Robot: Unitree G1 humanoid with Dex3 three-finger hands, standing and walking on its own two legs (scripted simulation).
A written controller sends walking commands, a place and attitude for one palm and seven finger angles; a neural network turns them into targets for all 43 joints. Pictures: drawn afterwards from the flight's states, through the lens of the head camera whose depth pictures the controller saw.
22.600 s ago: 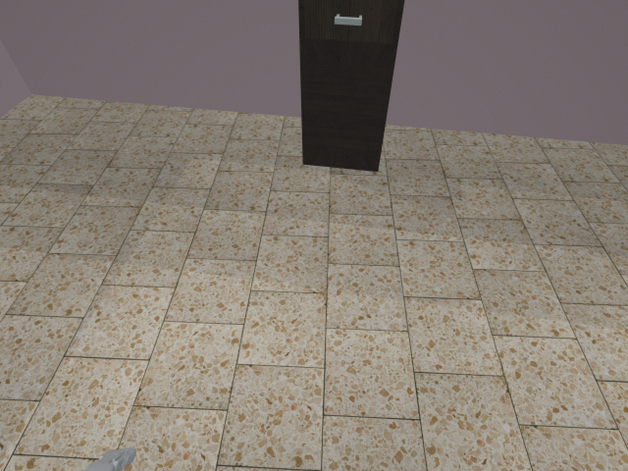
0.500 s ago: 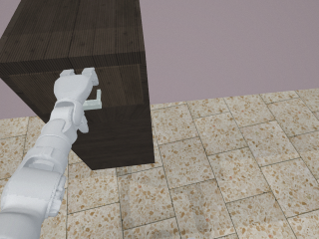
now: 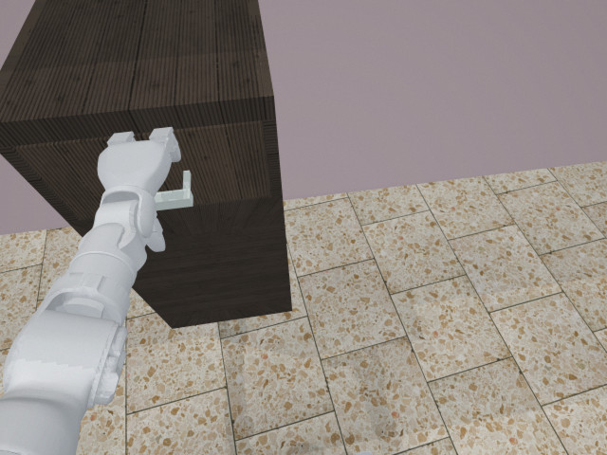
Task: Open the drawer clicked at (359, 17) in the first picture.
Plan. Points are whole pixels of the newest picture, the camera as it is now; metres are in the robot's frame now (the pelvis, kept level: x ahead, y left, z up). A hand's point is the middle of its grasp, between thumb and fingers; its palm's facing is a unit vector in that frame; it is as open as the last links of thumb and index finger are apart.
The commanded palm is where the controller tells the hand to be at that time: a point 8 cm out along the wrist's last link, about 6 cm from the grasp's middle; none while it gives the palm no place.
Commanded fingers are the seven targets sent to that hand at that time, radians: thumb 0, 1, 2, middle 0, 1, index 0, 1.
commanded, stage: re-aim the fingers above the handle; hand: left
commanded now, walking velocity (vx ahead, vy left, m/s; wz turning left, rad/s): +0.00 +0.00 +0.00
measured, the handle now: (159, 190) +0.53 +0.21 -0.01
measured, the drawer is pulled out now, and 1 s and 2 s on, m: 0.00 0.00 0.00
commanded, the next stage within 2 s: lower the fingers behind the handle in 1.26 s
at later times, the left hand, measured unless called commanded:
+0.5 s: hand (155, 186) +0.49 +0.20 +0.05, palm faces -0.04 -0.01 -1.00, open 13.7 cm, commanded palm +0.47 +0.21 +0.10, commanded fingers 0.00 -0.50 0.30 -0.30 -1.20 -0.30 -1.20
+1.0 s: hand (155, 186) +0.49 +0.20 +0.05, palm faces -0.04 -0.01 -1.00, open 13.7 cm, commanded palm +0.47 +0.22 +0.09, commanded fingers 0.00 -0.50 0.30 -0.30 -1.20 -0.30 -1.20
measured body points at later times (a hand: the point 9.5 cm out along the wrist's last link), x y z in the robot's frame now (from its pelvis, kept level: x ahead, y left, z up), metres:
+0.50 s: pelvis +0.00 +0.00 +0.00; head +0.08 -0.02 +0.44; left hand +0.48 +0.19 +0.10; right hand +0.02 -0.27 -0.14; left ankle -0.01 +0.11 -0.72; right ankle -0.01 -0.13 -0.72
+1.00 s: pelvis -0.01 -0.01 +0.00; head +0.08 -0.02 +0.44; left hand +0.48 +0.19 +0.10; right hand +0.00 -0.29 -0.13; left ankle -0.01 +0.11 -0.72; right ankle -0.01 -0.13 -0.72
